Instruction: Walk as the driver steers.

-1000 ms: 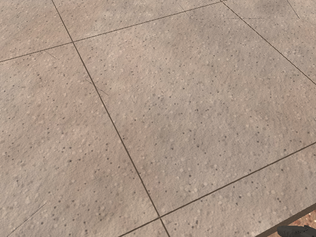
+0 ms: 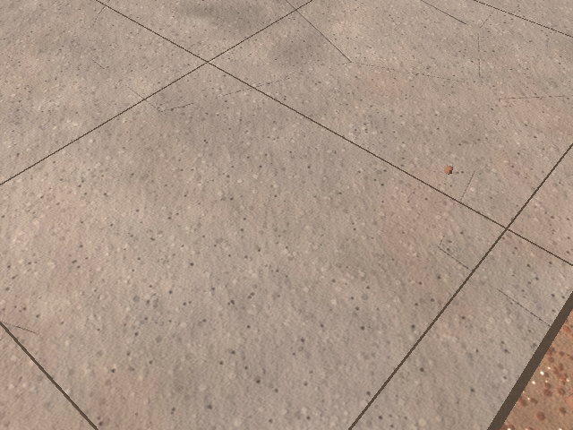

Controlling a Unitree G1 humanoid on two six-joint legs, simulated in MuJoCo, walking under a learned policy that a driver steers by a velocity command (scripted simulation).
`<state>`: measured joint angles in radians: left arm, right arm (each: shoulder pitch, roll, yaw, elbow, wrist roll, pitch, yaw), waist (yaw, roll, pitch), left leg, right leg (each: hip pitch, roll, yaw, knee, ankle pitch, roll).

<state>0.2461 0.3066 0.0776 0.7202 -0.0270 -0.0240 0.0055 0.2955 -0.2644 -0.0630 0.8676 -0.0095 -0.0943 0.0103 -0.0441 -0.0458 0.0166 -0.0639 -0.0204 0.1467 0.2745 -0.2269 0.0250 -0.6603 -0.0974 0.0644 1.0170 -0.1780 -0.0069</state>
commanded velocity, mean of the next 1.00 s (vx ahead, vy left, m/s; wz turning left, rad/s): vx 0.50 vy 0.00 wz -0.58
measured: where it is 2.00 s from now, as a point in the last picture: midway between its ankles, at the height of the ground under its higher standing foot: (486, 264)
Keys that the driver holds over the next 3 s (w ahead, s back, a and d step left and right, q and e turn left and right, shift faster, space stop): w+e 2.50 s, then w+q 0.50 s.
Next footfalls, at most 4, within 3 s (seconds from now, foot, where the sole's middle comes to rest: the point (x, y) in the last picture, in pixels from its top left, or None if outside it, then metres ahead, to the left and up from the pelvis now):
0.24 right None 0.30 -0.15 -0.78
0.72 left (302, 371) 0.63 -0.04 -0.78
1.26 right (447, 335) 0.72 -0.42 -0.78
1.74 left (457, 231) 1.06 -0.53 -0.78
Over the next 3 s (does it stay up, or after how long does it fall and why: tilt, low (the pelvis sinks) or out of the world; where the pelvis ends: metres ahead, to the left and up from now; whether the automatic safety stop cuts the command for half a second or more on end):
stays up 1.04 -1.14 0.00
